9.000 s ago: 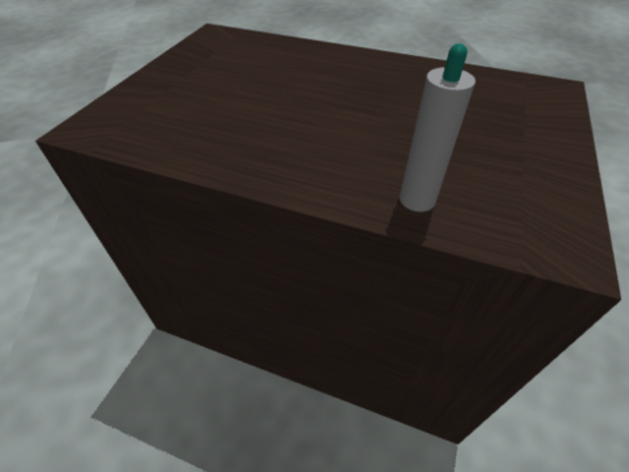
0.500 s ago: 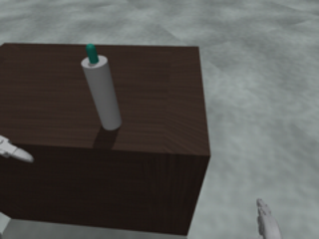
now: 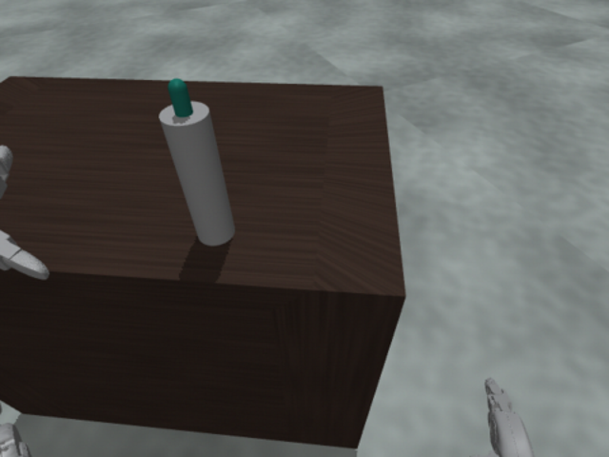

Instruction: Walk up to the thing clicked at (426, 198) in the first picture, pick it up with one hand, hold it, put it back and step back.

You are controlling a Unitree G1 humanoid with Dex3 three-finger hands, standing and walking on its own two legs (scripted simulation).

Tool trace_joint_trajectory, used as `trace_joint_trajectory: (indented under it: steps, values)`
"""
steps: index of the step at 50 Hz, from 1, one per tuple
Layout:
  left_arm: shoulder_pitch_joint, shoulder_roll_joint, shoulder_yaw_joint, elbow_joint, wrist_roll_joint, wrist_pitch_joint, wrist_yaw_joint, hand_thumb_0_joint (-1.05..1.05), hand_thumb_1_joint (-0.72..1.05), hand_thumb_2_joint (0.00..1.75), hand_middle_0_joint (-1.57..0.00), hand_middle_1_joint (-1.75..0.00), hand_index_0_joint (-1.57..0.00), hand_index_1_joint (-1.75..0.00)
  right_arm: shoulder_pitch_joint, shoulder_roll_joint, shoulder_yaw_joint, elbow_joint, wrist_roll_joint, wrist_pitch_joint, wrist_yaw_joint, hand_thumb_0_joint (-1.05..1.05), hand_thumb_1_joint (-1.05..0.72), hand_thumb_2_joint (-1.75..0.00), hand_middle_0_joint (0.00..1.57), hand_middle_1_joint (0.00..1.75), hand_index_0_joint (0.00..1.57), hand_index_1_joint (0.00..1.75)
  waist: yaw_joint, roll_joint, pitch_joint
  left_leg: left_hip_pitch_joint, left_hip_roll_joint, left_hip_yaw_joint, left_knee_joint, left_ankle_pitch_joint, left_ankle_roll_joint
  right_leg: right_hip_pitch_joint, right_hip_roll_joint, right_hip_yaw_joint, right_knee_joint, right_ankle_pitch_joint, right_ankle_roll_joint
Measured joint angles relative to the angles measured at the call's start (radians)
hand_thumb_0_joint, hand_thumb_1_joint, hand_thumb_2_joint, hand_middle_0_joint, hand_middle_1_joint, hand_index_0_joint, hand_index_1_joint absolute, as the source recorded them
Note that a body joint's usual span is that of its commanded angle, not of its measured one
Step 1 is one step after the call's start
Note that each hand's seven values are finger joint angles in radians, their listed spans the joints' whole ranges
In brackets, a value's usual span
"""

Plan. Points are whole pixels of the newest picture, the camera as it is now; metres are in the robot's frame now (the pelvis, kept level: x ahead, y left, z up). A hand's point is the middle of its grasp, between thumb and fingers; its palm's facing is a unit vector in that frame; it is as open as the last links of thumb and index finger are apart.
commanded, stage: go down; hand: left
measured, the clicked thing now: (199, 169) +0.46 +0.16 +0.16
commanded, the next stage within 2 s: approach in 1.94 s
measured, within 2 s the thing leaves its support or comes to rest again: neither
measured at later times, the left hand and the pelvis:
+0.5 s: hand (24, 174) +0.38 +0.34 +0.22, palm faces +0.11 -0.99 -0.05, open 17.4 cm; pelvis +0.01 +0.00 +0.00, yaw -1 degrees
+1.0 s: hand (21, 159) +0.40 +0.35 +0.23, palm faces +0.09 -1.00 +0.01, open 17.6 cm; pelvis +0.02 +0.00 +0.00, yaw -1 degrees
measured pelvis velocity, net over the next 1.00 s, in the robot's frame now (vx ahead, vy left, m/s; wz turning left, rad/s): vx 0.02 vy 0.00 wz -0.01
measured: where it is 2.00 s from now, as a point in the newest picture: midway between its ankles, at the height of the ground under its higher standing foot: outside the picture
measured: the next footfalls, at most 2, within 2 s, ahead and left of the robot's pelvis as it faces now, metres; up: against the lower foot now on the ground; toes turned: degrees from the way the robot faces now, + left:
none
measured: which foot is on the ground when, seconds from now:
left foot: down 0.00-1.00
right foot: down 0.00-1.00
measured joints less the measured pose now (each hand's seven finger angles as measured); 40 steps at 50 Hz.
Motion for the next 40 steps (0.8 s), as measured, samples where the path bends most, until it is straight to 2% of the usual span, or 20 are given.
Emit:
trace_joint_trajectory:
  steps: [3, 7, 17, 24, 32, 40]
  values:
    - [-0.049, 0.031, -0.006, 0.087, -0.004, 0.025, -0.039, -0.02, -0.60, 0.04, -0.07, -0.04, -0.06, -0.04, 0.001, -0.004, 0.013, -0.007, -0.003, -0.011, -0.008, -0.01, 0.54, -0.05, 0.05, 0.05, 0.06, 0.05, -0.009, 0.005, -0.009, -0.012, 0.000, 0.002, -0.005, 0.005, 0.000, -0.014, 0.000, 0.002, -0.003, 0.004, 0.000]
    - [-0.098, 0.053, 0.011, 0.174, -0.008, 0.032, -0.071, -0.02, -0.60, 0.03, -0.06, -0.04, -0.06, -0.04, 0.025, -0.014, 0.027, -0.031, -0.006, -0.028, -0.021, -0.01, 0.54, -0.05, 0.05, 0.05, 0.06, 0.05, -0.019, 0.006, -0.021, -0.022, 0.002, 0.006, -0.010, 0.007, 0.000, -0.027, 0.001, 0.006, -0.005, 0.006, 0.000]
    - [-0.180, 0.107, 0.032, 0.305, 0.014, 0.035, -0.096, -0.02, -0.56, 0.04, -0.06, -0.03, -0.05, -0.03, 0.032, -0.019, 0.044, -0.018, -0.011, -0.042, -0.047, -0.01, 0.55, -0.05, 0.05, 0.05, 0.06, 0.05, -0.030, -0.006, -0.032, -0.051, 0.007, 0.009, -0.001, -0.003, -0.002, -0.057, 0.007, 0.009, 0.000, 0.001, -0.002]
    - [-0.209, 0.134, 0.027, 0.334, 0.022, 0.060, -0.122, -0.02, -0.52, 0.04, -0.05, -0.02, -0.05, -0.02, 0.012, -0.011, 0.050, -0.022, -0.015, -0.052, -0.064, -0.01, 0.54, -0.05, 0.05, 0.05, 0.06, 0.05, -0.036, -0.008, -0.050, -0.061, 0.006, 0.008, 0.005, -0.012, 0.001, -0.060, 0.006, 0.007, -0.005, -0.004, 0.000]
    - [-0.216, 0.148, 0.019, 0.346, 0.010, 0.095, -0.147, -0.02, -0.51, 0.03, -0.05, -0.02, -0.05, -0.01, 0.033, -0.005, 0.062, -0.036, -0.015, -0.056, -0.069, -0.01, 0.54, -0.05, 0.05, 0.05, 0.06, 0.05, -0.032, -0.004, -0.065, -0.066, 0.004, 0.009, 0.010, -0.024, 0.005, -0.061, 0.003, 0.007, -0.007, -0.011, 0.005]
    - [-0.258, 0.154, 0.024, 0.368, 0.020, 0.125, -0.146, -0.02, -0.54, 0.03, -0.05, -0.02, -0.04, -0.01, 0.031, -0.008, 0.061, -0.033, -0.017, -0.048, -0.073, -0.01, 0.54, -0.05, 0.05, 0.05, 0.06, 0.05, -0.033, -0.004, -0.051, -0.079, 0.002, 0.008, 0.019, -0.026, 0.007, -0.072, 0.002, 0.007, -0.004, -0.011, 0.007]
